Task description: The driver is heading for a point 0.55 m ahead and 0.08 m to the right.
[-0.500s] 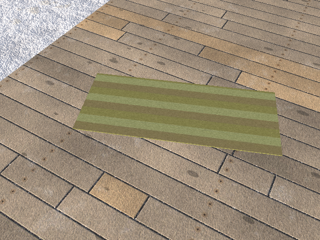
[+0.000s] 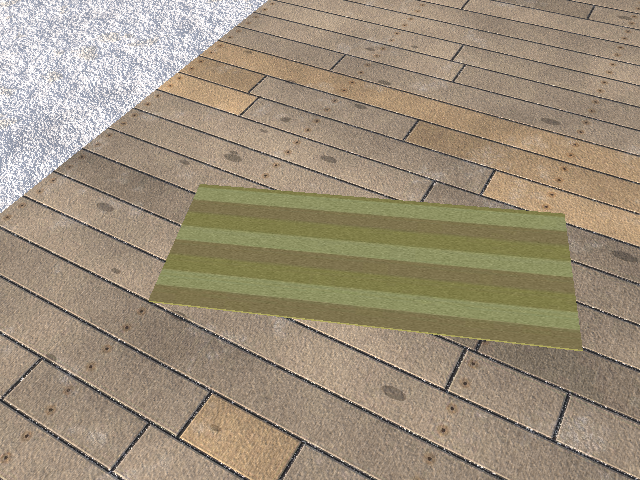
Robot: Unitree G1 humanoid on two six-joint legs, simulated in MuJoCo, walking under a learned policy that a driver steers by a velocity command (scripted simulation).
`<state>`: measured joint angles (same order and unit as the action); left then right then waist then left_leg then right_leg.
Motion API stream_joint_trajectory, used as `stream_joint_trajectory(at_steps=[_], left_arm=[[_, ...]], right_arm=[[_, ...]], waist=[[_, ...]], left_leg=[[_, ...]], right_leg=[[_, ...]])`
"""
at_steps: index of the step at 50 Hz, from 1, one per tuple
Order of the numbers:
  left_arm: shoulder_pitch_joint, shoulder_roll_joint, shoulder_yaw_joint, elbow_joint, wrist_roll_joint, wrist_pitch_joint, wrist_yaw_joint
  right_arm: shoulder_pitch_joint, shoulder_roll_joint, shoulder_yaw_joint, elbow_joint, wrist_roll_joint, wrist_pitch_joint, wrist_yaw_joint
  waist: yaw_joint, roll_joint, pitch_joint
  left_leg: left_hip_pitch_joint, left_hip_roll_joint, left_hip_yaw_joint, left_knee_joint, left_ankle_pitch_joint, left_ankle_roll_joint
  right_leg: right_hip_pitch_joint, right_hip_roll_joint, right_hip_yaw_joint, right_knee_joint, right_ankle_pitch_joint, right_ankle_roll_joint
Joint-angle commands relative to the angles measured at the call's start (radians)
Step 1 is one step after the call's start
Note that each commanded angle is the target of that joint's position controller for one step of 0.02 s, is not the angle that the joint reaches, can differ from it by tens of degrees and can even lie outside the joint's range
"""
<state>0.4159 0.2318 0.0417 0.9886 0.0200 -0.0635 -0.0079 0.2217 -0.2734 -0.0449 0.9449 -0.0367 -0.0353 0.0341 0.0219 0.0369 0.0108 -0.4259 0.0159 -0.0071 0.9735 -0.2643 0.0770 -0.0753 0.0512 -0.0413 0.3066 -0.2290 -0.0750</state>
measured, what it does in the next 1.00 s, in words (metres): walks ahead: left foot, then right foot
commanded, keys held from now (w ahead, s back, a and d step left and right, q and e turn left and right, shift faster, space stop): w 0.32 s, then w+e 0.30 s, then no key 0.38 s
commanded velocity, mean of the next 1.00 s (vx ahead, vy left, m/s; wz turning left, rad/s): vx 0.38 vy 0.00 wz -0.16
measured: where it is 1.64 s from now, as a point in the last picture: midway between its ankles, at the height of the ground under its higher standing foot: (349, 468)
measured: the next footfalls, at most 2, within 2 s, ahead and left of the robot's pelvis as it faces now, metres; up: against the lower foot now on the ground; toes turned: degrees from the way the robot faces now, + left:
left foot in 0.32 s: +0.35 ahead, +0.10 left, +0.00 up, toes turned +3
right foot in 0.84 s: +0.59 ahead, -0.09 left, +0.00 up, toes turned -13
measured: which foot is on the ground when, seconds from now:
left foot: up 0.00-0.30, down 0.32-0.84, up 0.86-1.00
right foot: down 0.00-0.34, up 0.36-0.82, down 0.84-1.00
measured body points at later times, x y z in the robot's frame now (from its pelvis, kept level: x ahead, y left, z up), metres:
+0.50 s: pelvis +0.27 +0.04 -0.01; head +0.30 +0.04 +0.44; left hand +0.30 +0.29 -0.16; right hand +0.33 -0.22 -0.14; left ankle +0.31 +0.09 -0.75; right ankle +0.20 -0.09 -0.66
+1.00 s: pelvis +0.49 -0.01 -0.01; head +0.53 -0.02 +0.43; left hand +0.62 +0.21 -0.16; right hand +0.47 -0.24 -0.17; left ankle +0.44 +0.13 -0.68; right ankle +0.55 -0.08 -0.75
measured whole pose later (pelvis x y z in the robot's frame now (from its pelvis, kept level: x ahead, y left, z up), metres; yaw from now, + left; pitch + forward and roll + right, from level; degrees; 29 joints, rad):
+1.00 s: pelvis +0.49 -0.01 -0.01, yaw -11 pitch -1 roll +0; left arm 0.16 0.18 0.02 0.99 0.01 -0.05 0.02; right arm 0.27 -0.18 -0.02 1.01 -0.02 -0.02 -0.03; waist -0.02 0.02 0.09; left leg -0.33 0.02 0.00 1.02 -0.48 0.01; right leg -0.32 0.07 -0.09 0.45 -0.11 -0.11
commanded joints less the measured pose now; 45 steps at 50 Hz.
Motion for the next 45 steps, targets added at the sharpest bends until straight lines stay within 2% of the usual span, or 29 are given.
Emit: stream_joint_trajectory(at_steps=[1,3,6,10,12,13,14,15,16,17,18,19,20,21,22,23,25,26,28,31,33,35,37,40,41,42,43,44,45], left_arm=[[0.047,0.11,0.014,-0.014,-0.007,-0.033,0.004],[0.104,0.095,0.007,0.013,-0.011,-0.033,0.007],[0.118,0.089,0.0,0.03,-0.007,-0.031,0.01],[0.142,0.093,-0.004,0.056,-0.004,-0.032,0.015],[0.122,0.103,-0.003,0.064,-0.003,-0.033,0.018],[0.099,0.113,-0.002,0.063,-0.003,-0.034,0.02],[0.077,0.125,0.002,0.062,-0.002,-0.032,0.023],[0.063,0.135,0.005,0.061,0.0,-0.027,0.023],[0.045,0.138,0.005,0.056,-0.005,-0.023,0.023],[0.079,0.08,-0.01,0.028,-0.011,-0.021,0.018],[0.196,0.001,-0.018,0.031,-0.042,-0.018,0.011],[0.116,0.111,0.008,0.028,-0.014,-0.012,0.017],[0.021,0.106,0.012,0.003,-0.012,-0.016,0.013],[-0.009,0.074,0.008,0.0,-0.013,-0.018,0.01],[-0.025,0.061,0.011,-0.004,-0.001,-0.006,0.003],[0.005,0.046,0.009,0.004,0.01,0.01,-0.007],[-0.015,0.031,0.013,-0.002,0.011,0.03,-0.016],[-0.032,0.017,0.012,-0.014,0.01,0.039,-0.021],[-0.124,0.025,0.013,-0.05,0.01,0.047,-0.029],[-0.248,0.02,0.009,-0.097,0.003,0.042,-0.038],[-0.308,-0.007,-0.004,-0.117,0.005,0.032,-0.039],[-0.354,-0.029,-0.018,-0.128,0.007,0.028,-0.033],[-0.346,-0.021,-0.022,-0.123,0.011,0.024,-0.024],[-0.184,0.034,-0.004,-0.066,0.022,0.006,-0.009],[-0.093,0.053,0.005,-0.035,0.032,-0.009,-0.004],[-0.011,0.111,0.019,-0.011,0.05,-0.023,0.003],[0.044,0.185,0.042,0.003,0.043,-0.012,0.013],[0.042,0.156,0.032,-0.006,-0.015,-0.004,0.012],[-0.052,0.128,0.025,-0.027,-0.023,0.005,0.019]], right_arm=[[-0.086,-0.054,-0.006,-0.063,-0.006,-0.008,0.013],[-0.137,-0.043,-0.001,-0.079,-0.006,-0.001,0.011],[-0.264,-0.023,0.012,-0.13,0.0,-0.001,0.012],[-0.353,-0.008,0.025,-0.169,0.01,-0.005,0.009],[-0.338,-0.021,0.022,-0.177,0.013,-0.009,0.002],[-0.295,-0.031,0.017,-0.169,0.013,-0.012,-0.005],[-0.209,-0.051,0.007,-0.143,0.012,-0.017,-0.013],[-0.069,-0.076,-0.007,-0.098,0.013,-0.024,-0.023],[0.097,-0.1,-0.022,-0.045,0.005,-0.032,-0.034],[0.253,-0.185,-0.045,-0.022,-0.023,-0.037,-0.047],[0.227,-0.221,-0.056,-0.031,-0.016,-0.026,-0.039],[0.12,-0.172,-0.052,-0.048,0.018,-0.02,-0.028],[0.028,-0.098,-0.032,-0.061,0.023,-0.028,-0.026],[0.012,-0.049,-0.02,-0.05,0.016,-0.042,-0.024],[0.005,-0.028,-0.013,-0.035,0.016,-0.052,-0.03],[0.012,-0.018,-0.008,-0.023,0.015,-0.06,-0.036],[0.065,0.001,-0.002,0.001,0.02,-0.081,-0.035],[0.072,-0.029,-0.009,0.003,0.023,-0.086,-0.037],[0.099,-0.045,-0.013,0.008,0.02,-0.09,-0.039],[0.147,-0.026,-0.006,0.023,0.021,-0.088,-0.044],[0.171,-0.012,0.005,0.037,0.024,-0.085,-0.048],[0.221,-0.024,0.008,0.061,0.025,-0.08,-0.055],[0.25,-0.035,0.01,0.08,0.021,-0.07,-0.061],[0.213,-0.056,0.005,0.083,0.019,-0.055,-0.074],[0.194,-0.061,0.004,0.081,0.028,-0.048,-0.074],[0.198,-0.054,0.007,0.067,0.039,-0.048,-0.071],[0.33,0.064,0.031,0.056,0.077,-0.047,-0.068],[0.359,0.0,0.016,0.08,0.089,-0.03,-0.065],[0.26,-0.018,0.006,0.064,0.066,-0.018,-0.065]], waist=[[0.001,-0.105,0.083],[0.013,-0.095,0.089],[0.035,-0.113,0.115],[0.049,-0.125,0.13],[0.026,-0.133,0.12],[-0.004,-0.14,0.098],[-0.044,-0.146,0.049],[-0.101,-0.138,-0.03],[-0.172,-0.119,-0.113],[-0.195,0.003,-0.237],[-0.11,0.214,-0.343],[-0.098,0.043,-0.218],[-0.072,-0.003,-0.076],[-0.05,-0.045,0.007],[-0.021,-0.032,0.025],[0.001,0.007,0.028],[0.011,-0.004,0.051],[0.021,0.019,0.038],[0.008,0.011,0.07],[-0.015,0.004,0.093],[-0.023,-0.005,0.111],[-0.046,0.018,0.095],[-0.048,0.042,0.067],[0.025,0.085,-0.013],[0.075,0.064,-0.049],[0.105,0.009,-0.119],[0.057,-0.252,-0.326],[0.06,-0.135,-0.455],[0.049,-0.076,-0.325]], left_leg=[[-0.283,0.057,0.012,0.032,0.097,-0.029],[-0.331,0.054,0.042,0.011,0.116,-0.045],[-0.318,0.041,0.081,-0.136,0.161,-0.066],[-0.216,0.003,0.124,-0.329,0.207,-0.037],[-0.143,-0.014,0.128,-0.384,0.199,-0.001],[-0.074,-0.033,0.128,-0.404,0.176,0.021],[0.018,-0.06,0.127,-0.412,0.142,0.041],[0.155,-0.088,0.128,-0.444,0.129,0.064],[0.377,-0.059,0.099,-0.496,0.159,0.088],[0.632,0.196,-0.184,-0.508,-0.019,0.133],[0.793,0.435,-0.7,-0.673,-0.143,0.26],[0.654,0.395,-0.646,-0.727,-0.206,0.24],[0.495,0.358,-0.472,-0.755,-0.166,0.211],[0.375,0.313,-0.347,-0.785,0.0,0.176],[0.298,0.262,-0.252,-0.813,0.022,0.135],[0.245,0.249,-0.194,-0.828,0.073,0.122],[0.233,0.218,-0.092,-0.833,0.229,0.092],[0.249,0.226,-0.066,-0.85,0.205,0.095],[0.257,0.225,-0.009,-0.873,0.227,0.093],[0.303,0.182,0.091,-0.868,0.344,0.06],[0.293,0.15,0.164,-0.816,0.62,0.036],[0.335,0.155,0.186,-0.774,0.779,0.034],[0.414,0.17,0.19,-0.711,0.897,0.033],[0.483,0.185,0.175,-0.496,1.046,0.035],[0.465,0.172,0.182,-0.351,0.947,0.024],[0.336,0.137,0.195,-0.16,0.68,-0.001],[0.061,-0.019,0.209,0.23,-0.239,-0.042],[-0.004,-0.054,0.008,0.344,-0.392,-0.055],[-0.033,-0.02,-0.043,0.338,-0.341,-0.059]], right_leg=[[0.124,-0.255,0.265,-0.22,0.036,-0.1],[0.156,-0.239,0.205,-0.198,0.209,-0.097],[0.12,-0.222,0.154,-0.199,0.331,-0.106],[0.126,-0.227,0.11,-0.184,0.5,-0.105],[0.151,-0.251,0.1,-0.149,0.64,-0.097],[0.163,-0.258,0.088,-0.092,0.787,-0.088],[0.182,-0.259,0.076,0.004,0.935,-0.073],[0.188,-0.248,0.062,0.162,1.01,-0.059],[0.087,-0.218,0.038,0.367,0.895,-0.043],[-0.133,-0.159,0.014,0.68,0.478,-0.035],[-0.45,0.036,0.027,1.039,-0.279,-0.005],[-0.528,-0.034,0.115,1.087,-0.206,-0.025],[-0.533,-0.08,0.112,1.043,-0.113,-0.03],[-0.498,-0.114,0.112,0.983,-0.07,-0.032],[-0.455,-0.138,0.115,0.929,-0.051,-0.029],[-0.406,-0.145,0.11,0.905,-0.045,-0.02],[-0.416,-0.148,0.107,0.88,-0.022,-0.015],[-0.449,-0.15,0.092,0.86,0.003,-0.008],[-0.536,-0.17,0.08,0.813,0.078,0.004],[-0.6,-0.157,0.041,0.67,0.191,0.016],[-0.533,-0.116,-0.014,0.499,0.239,0.022],[-0.469,-0.079,-0.075,0.379,0.268,0.019],[-0.425,-0.043,-0.093,0.32,0.246,0.004],[-0.269,0.016,-0.078,0.25,0.157,-0.049],[-0.159,0.013,-0.059,0.13,0.252,-0.068],[0.038,-0.098,0.027,0.112,0.61,-0.096],[0.412,-0.43,0.333,0.261,1.251,-0.266],[0.423,-0.501,0.448,0.231,1.358,-0.388],[0.275,-0.451,0.372,0.143,1.114,-0.361]])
